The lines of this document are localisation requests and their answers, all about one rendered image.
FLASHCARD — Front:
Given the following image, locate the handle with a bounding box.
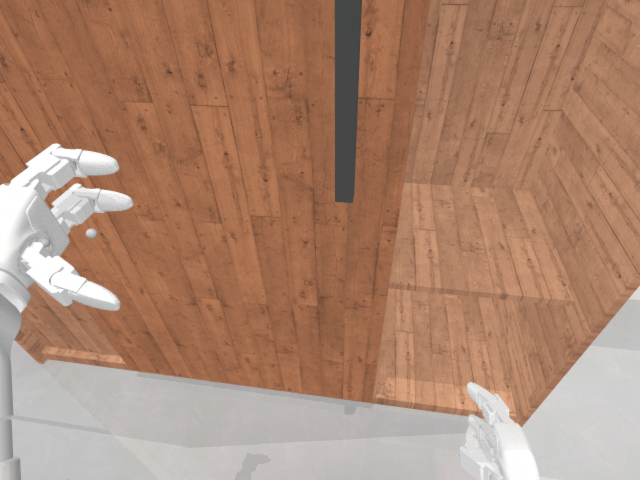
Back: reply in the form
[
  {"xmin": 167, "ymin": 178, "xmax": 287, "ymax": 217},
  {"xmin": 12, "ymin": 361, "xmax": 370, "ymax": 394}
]
[{"xmin": 335, "ymin": 0, "xmax": 362, "ymax": 203}]

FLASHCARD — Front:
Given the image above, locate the left robot forearm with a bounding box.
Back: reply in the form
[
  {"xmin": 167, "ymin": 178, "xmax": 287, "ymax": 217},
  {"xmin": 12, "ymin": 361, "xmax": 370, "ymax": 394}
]
[{"xmin": 0, "ymin": 268, "xmax": 31, "ymax": 480}]

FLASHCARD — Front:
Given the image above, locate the robot left hand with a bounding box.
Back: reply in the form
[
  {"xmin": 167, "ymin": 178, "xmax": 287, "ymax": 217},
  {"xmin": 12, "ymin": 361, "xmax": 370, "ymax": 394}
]
[{"xmin": 0, "ymin": 143, "xmax": 134, "ymax": 311}]

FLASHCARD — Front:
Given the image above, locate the wardrobe door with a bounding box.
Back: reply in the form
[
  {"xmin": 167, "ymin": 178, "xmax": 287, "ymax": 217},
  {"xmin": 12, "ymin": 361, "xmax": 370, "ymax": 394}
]
[
  {"xmin": 21, "ymin": 282, "xmax": 120, "ymax": 356},
  {"xmin": 0, "ymin": 0, "xmax": 431, "ymax": 403}
]

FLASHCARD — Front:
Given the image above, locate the robot right hand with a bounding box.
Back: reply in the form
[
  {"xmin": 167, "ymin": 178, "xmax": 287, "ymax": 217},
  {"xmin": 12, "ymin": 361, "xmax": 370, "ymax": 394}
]
[{"xmin": 460, "ymin": 382, "xmax": 540, "ymax": 480}]

